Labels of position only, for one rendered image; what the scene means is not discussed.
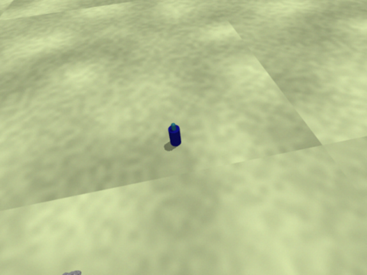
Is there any bottle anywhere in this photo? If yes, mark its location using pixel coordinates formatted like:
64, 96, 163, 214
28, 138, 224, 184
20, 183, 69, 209
168, 123, 181, 146

